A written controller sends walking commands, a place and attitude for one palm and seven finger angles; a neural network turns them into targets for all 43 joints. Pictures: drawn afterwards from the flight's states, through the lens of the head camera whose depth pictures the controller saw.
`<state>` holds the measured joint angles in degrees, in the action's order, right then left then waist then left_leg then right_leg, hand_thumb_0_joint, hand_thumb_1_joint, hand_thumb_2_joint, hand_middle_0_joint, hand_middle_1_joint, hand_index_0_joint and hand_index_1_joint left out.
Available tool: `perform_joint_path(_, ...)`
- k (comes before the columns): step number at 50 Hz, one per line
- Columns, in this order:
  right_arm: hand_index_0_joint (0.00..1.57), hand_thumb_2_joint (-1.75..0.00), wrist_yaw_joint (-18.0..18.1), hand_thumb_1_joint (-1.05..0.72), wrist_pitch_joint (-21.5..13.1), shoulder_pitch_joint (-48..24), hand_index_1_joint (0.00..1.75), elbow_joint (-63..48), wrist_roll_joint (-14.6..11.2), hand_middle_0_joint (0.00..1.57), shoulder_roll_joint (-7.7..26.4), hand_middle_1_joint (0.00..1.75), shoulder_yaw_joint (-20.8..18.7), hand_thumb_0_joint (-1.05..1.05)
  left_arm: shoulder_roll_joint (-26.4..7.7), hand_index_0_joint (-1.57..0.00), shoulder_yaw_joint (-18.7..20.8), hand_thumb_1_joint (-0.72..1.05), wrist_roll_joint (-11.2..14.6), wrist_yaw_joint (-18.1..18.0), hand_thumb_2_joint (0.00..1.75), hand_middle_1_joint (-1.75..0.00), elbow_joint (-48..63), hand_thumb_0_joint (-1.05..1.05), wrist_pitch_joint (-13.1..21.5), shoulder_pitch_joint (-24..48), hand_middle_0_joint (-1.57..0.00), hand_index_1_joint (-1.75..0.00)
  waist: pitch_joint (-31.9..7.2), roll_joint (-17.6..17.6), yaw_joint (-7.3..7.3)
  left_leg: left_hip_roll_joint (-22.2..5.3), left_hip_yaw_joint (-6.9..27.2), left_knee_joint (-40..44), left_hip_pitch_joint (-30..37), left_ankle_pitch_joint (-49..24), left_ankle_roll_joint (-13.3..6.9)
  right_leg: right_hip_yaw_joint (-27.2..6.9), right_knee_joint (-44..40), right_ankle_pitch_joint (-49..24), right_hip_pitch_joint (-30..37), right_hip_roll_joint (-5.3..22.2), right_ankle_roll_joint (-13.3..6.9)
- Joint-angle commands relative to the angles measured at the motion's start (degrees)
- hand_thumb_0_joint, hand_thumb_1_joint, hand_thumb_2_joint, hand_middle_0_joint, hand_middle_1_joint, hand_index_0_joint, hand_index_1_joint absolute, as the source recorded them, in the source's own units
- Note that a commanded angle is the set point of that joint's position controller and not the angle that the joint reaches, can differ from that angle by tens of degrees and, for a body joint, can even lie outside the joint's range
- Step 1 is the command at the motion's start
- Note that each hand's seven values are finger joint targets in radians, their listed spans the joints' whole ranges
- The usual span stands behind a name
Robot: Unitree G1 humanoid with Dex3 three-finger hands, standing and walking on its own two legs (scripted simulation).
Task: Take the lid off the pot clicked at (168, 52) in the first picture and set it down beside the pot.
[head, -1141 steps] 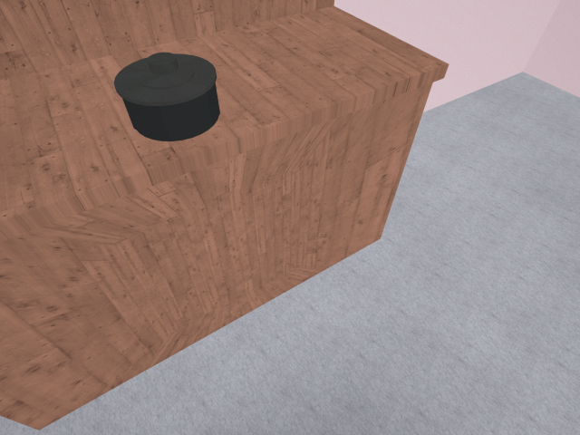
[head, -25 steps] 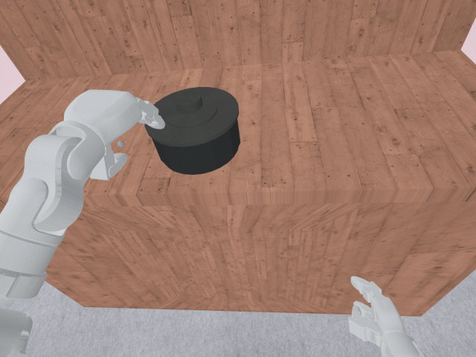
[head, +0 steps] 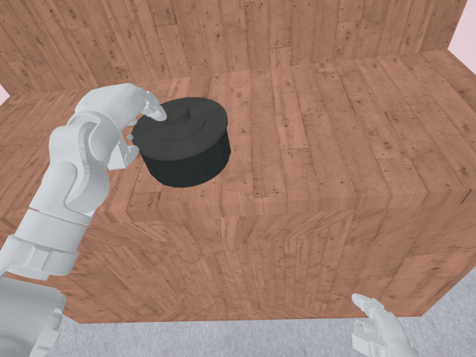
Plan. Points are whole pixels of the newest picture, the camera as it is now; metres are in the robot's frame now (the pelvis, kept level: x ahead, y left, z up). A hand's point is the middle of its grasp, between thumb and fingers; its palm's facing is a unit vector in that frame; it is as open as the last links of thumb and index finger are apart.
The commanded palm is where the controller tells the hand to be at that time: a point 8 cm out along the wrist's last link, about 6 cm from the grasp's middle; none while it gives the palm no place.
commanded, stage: move the open hand above the knob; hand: left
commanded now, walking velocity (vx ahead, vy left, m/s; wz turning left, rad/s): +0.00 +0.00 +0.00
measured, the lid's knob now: (175, 113) +0.52 +0.16 +0.16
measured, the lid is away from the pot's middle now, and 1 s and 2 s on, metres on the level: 0.00 0.00 0.00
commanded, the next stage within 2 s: none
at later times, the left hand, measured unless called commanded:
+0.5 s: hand (143, 85) +0.45 +0.17 +0.26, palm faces -0.06 -0.06 -1.00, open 9.8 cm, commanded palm +0.43 +0.17 +0.29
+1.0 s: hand (178, 97) +0.49 +0.13 +0.21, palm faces -0.24 -0.03 -0.97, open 9.9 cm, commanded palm +0.48 +0.16 +0.29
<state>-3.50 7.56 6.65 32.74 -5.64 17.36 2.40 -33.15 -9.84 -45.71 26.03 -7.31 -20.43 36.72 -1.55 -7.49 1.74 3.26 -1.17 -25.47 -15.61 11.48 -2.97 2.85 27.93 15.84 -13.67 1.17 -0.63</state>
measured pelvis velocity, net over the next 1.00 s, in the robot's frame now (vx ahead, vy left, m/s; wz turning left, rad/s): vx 0.02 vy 0.01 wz -0.01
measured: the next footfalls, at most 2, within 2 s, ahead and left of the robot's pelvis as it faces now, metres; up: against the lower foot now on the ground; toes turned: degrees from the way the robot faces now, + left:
none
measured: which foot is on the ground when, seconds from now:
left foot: down 0.00-1.00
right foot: down 0.00-1.00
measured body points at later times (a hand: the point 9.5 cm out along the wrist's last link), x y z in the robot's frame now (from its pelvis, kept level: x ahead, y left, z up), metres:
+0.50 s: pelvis +0.00 -0.01 +0.00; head +0.01 -0.04 +0.45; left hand +0.45 +0.17 +0.31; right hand +0.15 -0.25 -0.12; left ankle +0.02 +0.09 -0.74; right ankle -0.01 -0.11 -0.74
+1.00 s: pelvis +0.02 +0.01 +0.00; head +0.04 -0.03 +0.45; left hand +0.49 +0.13 +0.27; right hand +0.10 -0.25 -0.13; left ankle +0.02 +0.09 -0.74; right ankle -0.01 -0.11 -0.74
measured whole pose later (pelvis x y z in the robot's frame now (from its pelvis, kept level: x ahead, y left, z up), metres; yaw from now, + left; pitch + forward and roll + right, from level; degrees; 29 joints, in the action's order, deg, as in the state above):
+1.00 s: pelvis +0.02 +0.01 +0.00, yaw -1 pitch +4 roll +0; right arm -0.1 2.8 15.9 38.9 -3.7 17.1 0.7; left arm -27.7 -15.9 -50.0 28.5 -39.7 -15.6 62.5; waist -1.8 -5.2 -4.5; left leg 3.4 -1.6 -24.3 -16.5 12.2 -3.8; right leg 2.2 25.6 15.7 -14.2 1.2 -0.1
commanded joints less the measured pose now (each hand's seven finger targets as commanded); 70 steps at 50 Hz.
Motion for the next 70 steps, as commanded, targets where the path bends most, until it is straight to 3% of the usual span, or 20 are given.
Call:
perform_joint_path(1,0.20,-0.90,2.7,-0.90,-5.1,-9.4,0.30,-8.2,0.8,0.20,4.9,0.30,-1.8,0.00,-30.5,-0.89,17.3,-0.39,-4.7,-3.9,1.73,-0.08,16.6,0.00,3.1,49.0,-0.89,-0.08,-24.2,4.5,-1.53,-0.4,3.1,0.5,13.0,-14.7,-0.8,-2.2,-1.6,-17.4,6.7,-1.6,-1.2)
perform_joint_path(4,0.20,-0.90,4.3,-0.90,-7.0,-5.6,0.30,-5.2,1.0,0.20,4.8,0.30,-1.3,0.00,-32.0,-0.89,18.6,-0.39,-4.5,-5.9,1.73,-0.08,6.6,0.00,3.6,52.9,-0.89,-0.08,-24.6,1.5,-1.22,-0.3,4.0,0.6,13.6,-17.0,-0.4,-2.0,-1.8,-18.8,7.9,-1.9,-1.9)
perform_joint_path(9,0.20,-0.90,1.3,-0.90,-4.3,-5.3,0.30,-5.9,-0.2,0.20,4.5,0.30,-1.9,0.00,1.1,-0.89,-1.5,-0.39,-0.1,-2.3,1.73,-0.08,-19.3,0.00,0.7,18.2,-0.89,-0.08,-11.5,9.6,-1.48,-0.5,1.9,1.0,7.0,-15.6,0.8,0.7,-2.7,-17.7,0.1,-1.1,-1.3)
perform_joint_path(11,0.20,-0.90,0.2,-0.90,-3.0,-7.8,0.30,-8.2,-0.6,0.20,4.8,0.30,-1.8,0.00,4.3,-0.89,-6.3,-0.39,-1.1,-0.6,1.73,-0.08,-13.2,0.00,0.1,17.8,-0.89,-0.08,-11.3,11.6,-1.89,-1.0,0.9,1.6,6.3,-11.4,0.6,1.2,-3.1,-15.3,-0.7,-1.0,-0.8)
perform_joint_path(14,0.20,-0.90,0.9,-0.90,-2.4,-9.3,0.30,-9.3,-0.5,0.20,4.9,0.30,-2.1,0.00,-3.3,-0.89,-3.6,-0.39,-2.7,-1.5,1.73,-0.08,0.8,0.00,0.6,38.1,-0.89,-0.08,-17.7,9.9,-3.97,-0.5,2.1,0.4,10.0,-10.6,-0.8,-0.1,-3.0,-14.4,0.8,-0.8,-1.1)
perform_joint_path(18,0.20,-0.90,4.7,-0.90,-7.4,-4.2,0.30,-5.0,0.8,0.20,4.8,0.30,-1.8,0.00,-30.9,-0.89,14.6,-0.39,-6.6,-3.8,1.73,-0.08,2.4,0.00,2.8,68.6,-0.89,-0.08,-30.3,4.1,-3.19,0.6,3.7,0.6,14.6,-14.8,-1.5,-3.0,-1.7,-20.9,9.6,-1.6,-1.2)
perform_joint_path(24,0.20,-0.90,3.0,-0.90,-5.5,0.8,0.30,-1.6,-0.2,0.20,5.8,0.30,-2.2,0.00,-2.0,-0.89,-2.4,-0.39,-2.9,-2.2,1.73,-0.08,-38.1,0.00,-0.5,34.1,-0.89,-0.08,-8.3,12.4,-3.86,0.0,1.9,2.4,3.5,-9.7,0.2,0.7,-4.1,-15.7,-0.4,-1.4,-1.0)
perform_joint_path(26,0.20,-0.90,1.9,-0.90,-4.6,-1.6,0.30,-4.3,-0.2,0.20,6.0,0.30,-2.0,0.00,3.2,-0.89,-7.6,-0.39,-4.0,-0.2,1.73,-0.08,-33.8,0.00,-0.5,31.5,-0.89,-0.08,-9.6,11.3,-3.66,-0.3,1.1,2.2,4.1,-8.6,0.3,0.7,-3.6,-14.8,-1.5,-1.0,-0.8)
perform_joint_path(29,0.20,-0.90,2.0,-0.90,-3.7,-2.7,0.30,-5.8,0.3,0.20,5.8,0.30,-3.0,0.00,-0.4,-0.89,-7.0,-0.39,-4.7,0.3,1.73,-0.08,-17.7,0.00,0.8,48.7,-0.89,-0.08,-18.7,9.3,-5.85,0.0,2.1,0.4,9.1,-10.5,-1.2,-0.8,-3.6,-16.9,1.4,-0.7,-1.0)
perform_joint_path(34,0.20,-0.90,5.8,-0.90,-9.4,3.8,0.30,-2.4,1.2,0.20,6.0,0.30,-3.1,0.00,-25.1,-0.89,9.8,-0.39,-4.4,-2.1,1.73,-0.08,-11.0,0.00,5.6,77.9,-0.89,-0.08,-32.0,4.2,-6.46,0.7,4.4,0.2,16.6,-15.8,-2.5,-2.7,-3.5,-24.3,8.7,-1.8,-0.9)
perform_joint_path(38,0.20,-0.90,4.4,-0.90,-7.2,7.9,0.30,3.5,0.3,0.20,6.4,0.30,-2.8,0.00,-4.3,-0.89,-2.8,-0.39,-6.0,-2.1,1.73,-0.08,-50.5,0.00,-0.6,52.5,-0.89,-0.08,-7.2,13.6,-6.77,0.0,3.1,3.5,3.4,-7.8,-0.3,0.8,-4.6,-15.1,-3.9,-2.5,-0.9)
perform_joint_path(40,0.20,-0.90,2.9,-0.90,-6.6,6.8,0.30,1.3,0.7,0.20,7.4,0.30,-2.7,0.00,-0.2,-0.89,-5.3,-0.39,-6.3,-1.4,1.73,-0.08,-52.0,0.00,-0.5,44.2,-0.89,-0.08,-7.9,11.3,-5.44,-0.1,2.3,3.2,2.6,-9.0,0.4,1.0,-3.8,-15.0,-3.6,-1.9,-1.1)
perform_joint_path(44,0.20,-0.90,1.9,-0.90,-5.3,2.7,0.30,-4.4,1.8,0.20,6.0,0.30,-4.3,0.00,0.5,-0.89,-6.9,-0.39,-6.6,0.3,1.73,-0.08,-22.1,0.00,3.0,57.3,-0.89,-0.08,-28.5,7.0,-6.10,-0.4,3.3,-1.1,14.0,-23.1,-1.7,-1.5,-2.4,-25.1,3.9,-0.9,-1.2)
perform_joint_path(47,0.20,-0.90,3.8,-0.90,-8.0,4.8,0.30,-3.7,1.9,0.20,5.4,0.30,-4.3,0.00,-16.5,-0.89,4.8,-0.39,-6.5,-0.6,1.73,-0.08,-11.1,0.00,5.5,77.1,-0.89,-0.08,-36.3,5.7,-6.74,0.0,4.4,-1.0,19.8,-24.8,-2.7,-3.2,-2.6,-28.4,7.7,-1.8,-0.8)
perform_joint_path(50,0.20,-0.90,5.1,-0.90,-9.1,8.1,0.30,0.0,2.0,0.20,5.7,0.30,-3.6,0.00,-21.9,-0.89,10.3,-0.39,-6.7,-3.4,1.73,-0.08,-24.5,0.00,5.3,73.1,-0.89,-0.08,-26.7,9.3,-5.74,-0.3,4.3,1.0,13.8,-21.7,-2.0,-1.8,-3.4,-26.3,6.1,-2.4,-1.2)
perform_joint_path(53,0.20,-0.90,4.0,-0.90,-7.4,7.9,0.30,2.0,1.5,0.20,6.0,0.30,-2.9,0.00,-10.0,-0.89,1.9,-0.39,-8.1,-4.5,1.73,-0.08,-43.7,0.00,0.9,57.3,-0.89,-0.08,-12.5,12.6,-4.66,-0.5,2.7,3.4,5.5,-15.9,-0.7,0.2,-3.6,-20.6,0.2,-2.5,-1.4)
perform_joint_path(59,0.20,-0.90,1.6,-0.90,-5.3,2.7,0.30,-5.0,1.5,0.20,5.5,0.30,-4.3,0.00,2.1,-0.89,-6.7,-0.39,-6.6,-1.3,1.73,-0.08,-23.0,0.00,1.8,51.9,-0.89,-0.08,-27.6,8.2,-5.48,-1.5,3.8,-1.3,16.3,-30.2,-1.5,-1.2,-2.8,-25.1,1.8,-1.1,-1.1)
perform_joint_path(60,0.20,-0.90,1.8,-0.90,-5.5,2.6,0.30,-4.9,1.6,0.20,5.3,0.30,-4.3,0.00,-4.5,-0.89,-2.6,-0.39,-7.2,-1.1,1.73,-0.08,-16.4,0.00,1.9,60.1,-0.89,-0.08,-29.7,8.4,-5.68,-1.2,3.8,-0.8,17.3,-27.6,-1.9,-1.8,-3.3,-25.4,2.9,-1.4,-0.8)
perform_joint_path(65,0.20,-0.90,4.6,-0.90,-8.8,5.6,0.30,-0.8,1.4,0.20,5.4,0.30,-3.6,0.00,-14.6,-0.89,3.7,-0.39,-5.7,-2.8,1.73,-0.08,-17.6,0.00,3.4,77.0,-0.89,-0.08,-27.5,6.8,-7.00,-0.5,5.3,0.7,18.3,-21.4,-1.7,-1.4,-3.9,-22.8,1.6,-2.3,-1.1)
perform_joint_path(70,0.20,-0.90,3.2,-0.90,-6.5,5.6,0.30,1.2,1.4,0.20,5.6,0.30,-2.6,0.00,-4.6,-0.89,-2.2,-0.39,-8.3,-3.3,1.73,-0.08,-41.7,0.00,0.2,57.0,-0.89,-0.08,-16.6,9.0,-5.03,-0.3,3.8,2.6,8.6,-16.5,0.0,0.3,-3.1,-18.1,-1.4,-1.7,-1.9)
